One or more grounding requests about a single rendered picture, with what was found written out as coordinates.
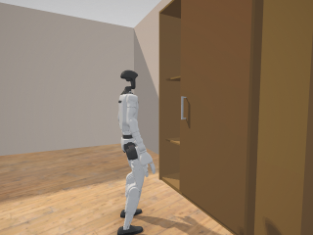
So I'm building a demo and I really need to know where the right robot hand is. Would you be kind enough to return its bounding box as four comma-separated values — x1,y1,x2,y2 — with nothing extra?
140,152,156,177

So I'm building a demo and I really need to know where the robot right upper arm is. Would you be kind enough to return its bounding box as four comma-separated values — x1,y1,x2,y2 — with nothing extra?
126,94,138,127

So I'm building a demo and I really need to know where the handle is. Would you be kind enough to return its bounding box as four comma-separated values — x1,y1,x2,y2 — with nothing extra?
181,96,187,119

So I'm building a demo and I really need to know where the wardrobe door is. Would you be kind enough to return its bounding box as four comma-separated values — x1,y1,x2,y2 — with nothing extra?
179,0,255,235
246,0,311,235

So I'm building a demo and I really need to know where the robot left foot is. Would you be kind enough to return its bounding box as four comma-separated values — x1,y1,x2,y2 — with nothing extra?
120,209,142,218

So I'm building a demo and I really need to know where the left robot thigh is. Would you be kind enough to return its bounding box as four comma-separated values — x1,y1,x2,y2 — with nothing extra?
123,151,135,184

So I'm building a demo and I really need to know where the robot right forearm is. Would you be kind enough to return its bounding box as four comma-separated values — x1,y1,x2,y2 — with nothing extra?
129,118,147,155

